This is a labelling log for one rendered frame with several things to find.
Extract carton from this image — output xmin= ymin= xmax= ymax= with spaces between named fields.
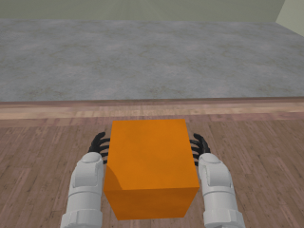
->
xmin=103 ymin=119 xmax=200 ymax=220

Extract robot right forearm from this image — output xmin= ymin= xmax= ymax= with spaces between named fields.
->
xmin=198 ymin=153 xmax=246 ymax=228

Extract robot right hand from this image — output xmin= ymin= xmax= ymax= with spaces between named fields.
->
xmin=189 ymin=133 xmax=211 ymax=166

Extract robot left forearm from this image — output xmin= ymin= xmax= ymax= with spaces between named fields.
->
xmin=60 ymin=152 xmax=104 ymax=228

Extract robot left hand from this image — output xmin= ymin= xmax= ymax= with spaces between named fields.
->
xmin=87 ymin=132 xmax=110 ymax=164

